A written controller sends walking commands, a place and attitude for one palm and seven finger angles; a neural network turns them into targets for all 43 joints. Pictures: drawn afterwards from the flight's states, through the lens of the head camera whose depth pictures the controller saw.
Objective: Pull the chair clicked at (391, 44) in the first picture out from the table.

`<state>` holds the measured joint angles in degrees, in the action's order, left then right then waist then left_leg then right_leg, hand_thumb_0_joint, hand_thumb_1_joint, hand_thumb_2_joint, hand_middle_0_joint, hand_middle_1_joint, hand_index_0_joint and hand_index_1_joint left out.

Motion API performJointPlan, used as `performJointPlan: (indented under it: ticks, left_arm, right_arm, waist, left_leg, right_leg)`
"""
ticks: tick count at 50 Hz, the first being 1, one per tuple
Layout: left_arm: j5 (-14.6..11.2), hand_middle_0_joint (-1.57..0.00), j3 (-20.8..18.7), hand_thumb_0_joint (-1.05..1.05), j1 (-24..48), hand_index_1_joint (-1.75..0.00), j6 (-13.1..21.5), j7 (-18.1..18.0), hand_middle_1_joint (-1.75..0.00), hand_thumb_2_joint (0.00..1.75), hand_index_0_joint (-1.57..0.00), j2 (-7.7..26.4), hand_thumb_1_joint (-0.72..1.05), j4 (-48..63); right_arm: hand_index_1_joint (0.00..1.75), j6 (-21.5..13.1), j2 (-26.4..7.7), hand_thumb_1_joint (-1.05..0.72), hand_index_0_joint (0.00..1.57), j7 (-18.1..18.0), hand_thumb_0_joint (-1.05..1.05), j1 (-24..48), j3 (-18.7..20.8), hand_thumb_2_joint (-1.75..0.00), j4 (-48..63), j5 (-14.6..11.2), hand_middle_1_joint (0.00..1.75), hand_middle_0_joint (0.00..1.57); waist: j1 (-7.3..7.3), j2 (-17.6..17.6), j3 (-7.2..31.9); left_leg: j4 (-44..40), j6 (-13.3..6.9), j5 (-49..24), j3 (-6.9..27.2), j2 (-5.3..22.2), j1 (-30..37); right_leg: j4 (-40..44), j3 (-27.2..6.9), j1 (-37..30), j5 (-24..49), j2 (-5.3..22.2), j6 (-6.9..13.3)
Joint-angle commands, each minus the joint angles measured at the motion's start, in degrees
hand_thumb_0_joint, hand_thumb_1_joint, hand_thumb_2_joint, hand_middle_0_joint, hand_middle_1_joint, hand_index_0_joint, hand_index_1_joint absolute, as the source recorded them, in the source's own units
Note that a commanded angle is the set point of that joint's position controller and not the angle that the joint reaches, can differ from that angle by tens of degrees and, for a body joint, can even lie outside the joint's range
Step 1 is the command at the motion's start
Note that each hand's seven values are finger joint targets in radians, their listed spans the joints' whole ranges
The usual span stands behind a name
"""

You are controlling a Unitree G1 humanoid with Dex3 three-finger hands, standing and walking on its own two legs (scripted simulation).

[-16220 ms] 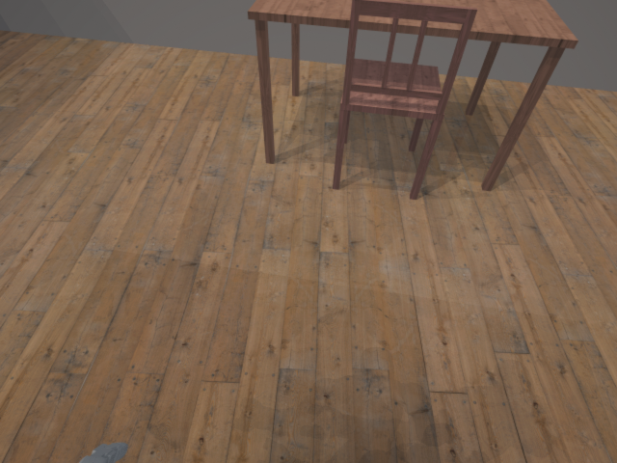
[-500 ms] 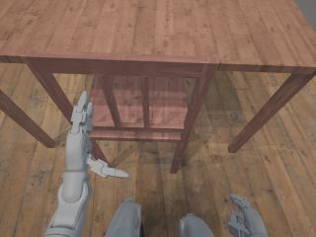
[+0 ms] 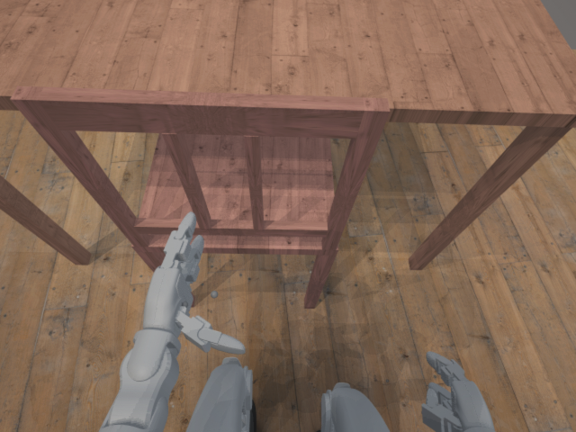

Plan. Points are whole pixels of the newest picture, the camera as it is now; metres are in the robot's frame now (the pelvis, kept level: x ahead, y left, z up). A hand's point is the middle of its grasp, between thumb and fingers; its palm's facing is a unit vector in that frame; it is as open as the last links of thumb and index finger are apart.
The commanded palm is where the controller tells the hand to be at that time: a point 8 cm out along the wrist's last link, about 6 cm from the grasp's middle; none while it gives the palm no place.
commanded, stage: aim the fingers beside a spindle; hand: left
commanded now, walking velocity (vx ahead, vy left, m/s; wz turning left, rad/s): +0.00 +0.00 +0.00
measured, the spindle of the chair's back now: (191, 185) +0.45 +0.16 +0.01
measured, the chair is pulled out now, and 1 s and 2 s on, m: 0.00 0.00 0.00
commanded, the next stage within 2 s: push the fingers through the gap in 0.76 s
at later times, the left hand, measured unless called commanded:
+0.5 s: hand (187, 266) +0.31 +0.13 +0.06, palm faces +0.05 -1.00 -0.06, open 17.0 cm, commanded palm +0.29 +0.18 +0.02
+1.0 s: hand (215, 288) +0.31 +0.11 -0.01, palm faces -0.06 -1.00 +0.05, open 17.0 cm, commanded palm +0.30 +0.18 +0.02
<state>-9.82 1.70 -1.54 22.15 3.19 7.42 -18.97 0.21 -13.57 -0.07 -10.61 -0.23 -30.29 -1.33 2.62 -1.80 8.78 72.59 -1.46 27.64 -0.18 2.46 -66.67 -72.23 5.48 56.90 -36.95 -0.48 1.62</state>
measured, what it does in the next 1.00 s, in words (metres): stands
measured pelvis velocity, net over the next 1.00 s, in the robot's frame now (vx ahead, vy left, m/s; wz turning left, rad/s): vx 0.00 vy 0.00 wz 0.00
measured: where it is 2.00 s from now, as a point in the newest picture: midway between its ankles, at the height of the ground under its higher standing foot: outside the picture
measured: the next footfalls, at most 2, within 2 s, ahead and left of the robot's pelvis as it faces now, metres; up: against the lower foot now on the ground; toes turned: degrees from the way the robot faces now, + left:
none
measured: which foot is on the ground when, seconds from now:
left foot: down 0.00-1.00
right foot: down 0.00-1.00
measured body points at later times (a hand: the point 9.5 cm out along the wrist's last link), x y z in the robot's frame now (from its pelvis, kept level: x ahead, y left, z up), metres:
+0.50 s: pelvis +0.00 +0.00 +0.00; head +0.10 +0.01 +0.44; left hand +0.30 +0.19 +0.07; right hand +0.17 -0.24 -0.10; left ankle +0.06 +0.11 -0.62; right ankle -0.02 -0.11 -0.62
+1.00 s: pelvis +0.00 +0.00 +0.00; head +0.10 +0.02 +0.44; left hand +0.30 +0.17 -0.01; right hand +0.17 -0.24 -0.10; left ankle +0.06 +0.11 -0.62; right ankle -0.02 -0.11 -0.62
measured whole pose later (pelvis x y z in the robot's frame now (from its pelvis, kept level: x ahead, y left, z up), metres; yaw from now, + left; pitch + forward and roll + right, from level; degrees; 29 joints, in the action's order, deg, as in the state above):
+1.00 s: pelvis +0.00 +0.00 +0.00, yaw +0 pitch +21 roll -3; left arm -8.3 1.7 1.5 21.4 2.3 7.3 -21.0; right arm 0.5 -13.3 -0.2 -9.7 -0.9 -30.3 -1.2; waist 2.7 -1.8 9.0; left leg 73.0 -1.7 27.5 -0.1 2.3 -67.0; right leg -72.6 5.4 57.2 -36.8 -0.4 1.4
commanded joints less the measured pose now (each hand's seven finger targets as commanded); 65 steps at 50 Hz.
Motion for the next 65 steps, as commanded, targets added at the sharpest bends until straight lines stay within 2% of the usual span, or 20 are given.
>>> performJointPlan:
  ticks: [1, 5, 7, 9, 13, 15, 17, 19, 24, 28, 33, 35, 38, 41, 45, 50, 53, 58, 61, 65]
  left_arm:
    - [1.17, -0.06, -7.89, 0.0, 6.24, -0.08, 15.29, -6.99, -0.08, 0.3, -0.06, 11.72, -0.5, 39.99]
    - [5.11, -0.06, -6.46, 0.0, 0.21, -0.08, 11.44, -9.49, -0.08, 0.3, -0.06, 6.9, -0.5, 16.59]
    - [5.46, -0.06, -2.06, 0.0, 0.78, -0.08, 6.66, -5.55, -0.08, 0.3, -0.06, 2.13, -0.5, 2.59]
    - [3.27, -0.06, 0.79, 0.0, 4.66, -0.08, 2.98, -0.47, -0.08, 0.3, -0.06, -0.48, -0.5, -0.27]
    - [-0.83, -0.06, 0.64, 0.0, 8.86, -0.08, 4.32, 3.83, -0.08, 0.3, -0.06, 0.01, -0.5, 8.94]
    - [-1.19, -0.06, -4.17, 0.0, 13.81, -0.08, 10.05, 0.97, -0.08, 0.3, -0.06, 7.2, -0.5, 27.75]
    - [-0.18, -0.06, -6.73, 0.0, 9.88, -0.08, 14.68, -4.18, -0.08, 0.3, -0.06, 10.88, -0.5, 39.05]
    - [2.22, -0.06, -9.36, 0.0, 3.51, -0.08, 15.57, -8.68, -0.08, 0.3, -0.06, 13.22, -0.5, 37.45]
    - [5.98, -0.06, -0.56, 0.0, 0.94, -0.08, 6.23, -5.51, -0.08, 0.3, -0.06, 0.74, -0.5, 1.45]
    - [1.02, -0.06, 1.25, 0.0, 4.6, -0.08, 1.1, 2.37, -0.08, 0.3, -0.06, -1.43, -0.5, 0.34]
    - [-0.63, -0.06, -6.8, 0.0, 9.07, -0.08, 13.46, -2.95, -0.08, 0.3, -0.06, 10.06, -0.5, 37.12]
    - [1.21, -0.06, -7.81, 0.0, 3.66, -0.08, 16.09, -7.49, -0.08, 0.3, -0.06, 11.69, -0.5, 41.72]
    - [4.8, -0.06, -4.25, 0.0, 3.8, -0.08, 13.86, -9.23, -0.08, 0.3, -0.06, 6.96, -0.5, 24.02]
    - [5.84, -0.06, 1.87, 0.0, 4.33, -0.08, 6.72, -3.98, -0.08, 0.3, -0.06, -0.2, -0.5, 2.4]
    - [1.49, -0.06, 1.83, 0.0, 8.33, -0.08, 2.02, 2.23, -0.08, 0.3, -0.06, -0.78, -0.5, 2.66]
    - [1.41, -0.06, -9.07, 0.0, 20.91, -0.08, 12.77, -5.6, -0.08, 0.3, -0.06, 12.31, -0.5, 31.79]
    - [3.35, -0.06, -8.9, 0.0, 16.39, -0.08, 15.55, -10.03, -0.08, 0.3, -0.06, 9.89, -0.5, 23.5]
    - [5.25, -0.06, -1.17, 0.0, 13.18, -0.08, 5.41, -3.42, -0.08, 0.3, -0.06, 2.17, -0.5, -2.61]
    - [1.78, -0.06, -1.51, 0.0, 16.31, -0.08, 0.96, 1.18, -0.08, 0.3, -0.06, 2.33, -0.5, -0.99]
    - [-0.73, -0.06, -7.65, 0.0, 27.53, -0.08, 7.44, -1.78, -0.08, 0.3, -0.06, 8.95, -0.5, 18.06]
  right_arm:
    - [0.3, -4.43, -5.45, -0.9, 0.2, -0.96, 0.0, -1.56, 3.3, -0.9, 7.01, 1.82, 0.3, 0.2]
    - [0.3, -2.7, -5.82, -0.9, 0.2, 0.85, 0.0, -0.57, 2.96, -0.9, 4.64, 2.08, 0.3, 0.2]
    - [0.3, -1.27, -7.07, -0.9, 0.2, 1.18, 0.0, 0.01, 2.9, -0.9, 4.51, 1.44, 0.3, 0.2]
    - [0.3, -0.74, -8.17, -0.9, 0.2, 0.73, 0.0, 1.57, 2.69, -0.9, 6.22, -0.45, 0.3, 0.2]
    - [0.3, -1.81, -8.3, -0.9, 0.2, -0.54, 0.0, 0.32, 3.65, -0.9, 7.93, -0.35, 0.3, 0.2]
    - [0.3, -3.17, -7.45, -0.9, 0.2, -1.0, 0.0, 0.47, 3.95, -0.9, 8.73, 0.53, 0.3, 0.2]
    - [0.3, -4.59, -6.06, -0.9, 0.2, -1.11, 0.0, -1.09, 3.55, -0.9, 7.6, 1.44, 0.3, 0.2]
    - [0.3, -4.53, -5.69, -0.9, 0.2, -0.76, 0.0, -1.89, 3.2, -0.9, 6.16, 2.17, 0.3, 0.2]
    - [0.3, -1.45, -7.07, -0.9, 0.2, 1.26, 0.0, -0.2, 2.85, -0.9, 4.23, 1.45, 0.3, 0.2]
    - [0.3, -0.65, -8.94, -0.9, 0.2, 0.06, 0.0, 0.47, 3.21, -0.9, 7.48, -0.93, 0.3, 0.2]
    - [0.3, -3.66, -6.06, -0.9, 0.2, -0.84, 0.0, -0.13, 3.59, -0.9, 8.53, 1.1, 0.3, 0.2]
    - [0.3, -4.14, -5.28, -0.9, 0.2, -0.71, 0.0, -1.08, 3.17, -0.9, 7.08, 1.87, 0.3, 0.2]
    - [0.3, -3.31, -5.93, -0.9, 0.2, 0.51, 0.0, 0.01, 2.86, -0.9, 4.89, 2.26, 0.3, 0.2]
    - [0.3, -1.67, -7.76, -0.9, 0.2, 1.08, 0.0, 0.27, 2.78, -0.9, 4.22, 1.0, 0.3, 0.2]
    - [0.3, -1.13, -9.11, -0.9, 0.2, -0.15, 0.0, 0.52, 3.25, -0.9, 7.19, -0.92, 0.3, 0.2]
    - [0.3, -3.03, -6.8, -0.9, 0.2, -1.4, 0.0, -0.61, 3.29, -0.9, 6.8, 1.83, 0.3, 0.2]
    - [0.3, -3.13, -5.9, -0.9, 0.2, -0.25, 0.0, -0.14, 2.83, -0.9, 4.13, 2.86, 0.3, 0.2]
    - [0.3, -0.12, -8.33, -0.9, 0.2, 1.17, 0.0, -0.95, 3.15, -0.9, 4.08, 1.28, 0.3, 0.2]
    - [0.3, 0.8, -9.18, -0.9, 0.2, 0.31, 0.0, -1.22, 3.33, -0.9, 6.07, -0.28, 0.3, 0.2]
    - [0.3, -1.02, -8.15, -0.9, 0.2, -1.12, 0.0, -1.45, 3.61, -0.9, 5.81, 0.74, 0.3, 0.2]
  waist:
    - [-3.59, -9.53, 34.62]
    - [0.85, 0.3, 17.53]
    - [3.32, 7.91, 8.73]
    - [2.81, 9.06, 7.1]
    - [0.85, 4.55, 18.03]
    - [-2.11, -4.99, 29.92]
    - [-3.45, -9.44, 34.93]
    - [-2.85, -7.46, 31.65]
    - [3.41, 6.35, 8.49]
    - [1.46, 8.5, 12.34]
    - [-4.02, -8.61, 33.53]
    - [-3.62, -10.29, 33.34]
    - [1.39, -2.82, 19.42]
    - [4.62, 7.17, 6.84]
    - [1.82, 6.1, 13.57]
    - [-2.19, -7.89, 32.53]
    - [-0.84, -6.7, 27.47]
    - [2.95, 4.09, 14.39]
    - [1.8, 4.18, 17.36]
    - [0.04, -2.99, 28.53]
  left_leg:
    - [-8.96, 0.75, -28.96, 3.59, -0.52, 37.76]
    - [-7.44, 0.12, -19.56, 3.25, -0.55, 23.96]
    - [-6.55, -0.21, -8.3, 2.36, -1.22, 14.69]
    - [-7.88, -0.71, -4.06, 1.98, -1.97, 13.32]
    - [-6.94, -0.94, -8.98, 2.46, -1.7, 17.58]
    - [-7.45, -0.46, -17.87, 2.83, -1.28, 27.76]
    - [-8.66, 0.45, -26.73, 3.54, -0.59, 37.28]
    - [-8.64, 0.78, -29.43, 4.12, -0.17, 35.69]
    - [-7.12, -0.3, -8.14, 2.98, -1.17, 15.6]
    - [-8.58, -0.75, -5.45, 2.33, -2.04, 15.43]
    - [-8.62, 0.19, -24.75, 2.73, -1.07, 33.94]
    - [-9.26, 0.94, -29.34, 3.61, -0.41, 37.53]
    - [-8.06, 0.29, -19.45, 4.32, -0.28, 26.9]
    - [-7.37, -0.3, -4.2, 3.79, -0.94, 14.72]
    - [-9.04, -0.77, -3.74, 3.12, -1.84, 17.65]
    - [-7.76, 0.21, -20.99, 3.98, -0.8, 32.92]
    - [-6.34, 0.74, -22.73, 4.3, -0.46, 30.34]
    - [-7.0, -0.24, -7.89, 2.78, -1.15, 16.73]
    - [-8.87, -0.61, -9.08, 2.39, -1.56, 19.14]
    - [-8.17, -0.23, -18.44, 3.69, -0.83, 29.06]
  right_leg:
    - [9.35, -2.9, -5.81, 26.42, -0.63, 0.88]
    - [10.09, -2.42, -2.93, 24.02, -1.02, -0.22]
    - [12.13, -2.81, -0.42, 17.42, -0.99, -0.8]
    - [15.19, -4.44, -2.07, 12.49, -0.57, -0.62]
    - [13.36, -4.44, -4.91, 17.08, 0.0, -0.37]
    - [10.91, -4.21, -7.4, 22.98, -0.02, 0.31]
    - [9.96, -3.11, -6.12, 25.49, -0.41, 0.84]
    - [8.89, -2.4, -4.57, 25.97, -0.87, 0.75]
    - [12.08, -2.32, 0.82, 16.14, -1.11, -0.47]
    - [15.0, -3.95, -4.48, 13.36, -0.36, -0.43]
    - [10.22, -3.59, -8.31, 26.42, -0.34, 0.75]
    - [9.41, -2.75, -5.17, 25.86, -0.89, 0.93]
    - [9.96, -2.13, -1.02, 20.9, -1.08, -0.02]
    - [12.34, -1.96, 3.24, 11.55, -1.08, -0.58]
    - [14.72, -3.33, -2.45, 10.62, -0.45, -0.17]
    - [9.48, -3.15, -2.88, 20.84, -0.74, 0.52]
    - [7.99, -2.44, 0.09, 21.76, -1.13, 0.44]
    - [11.69, -2.7, 0.12, 15.48, -1.05, -0.33]
    - [14.17, -3.52, -4.65, 17.33, -0.78, -0.23]
    - [11.68, -3.28, -4.95, 22.5, -0.74, -0.04]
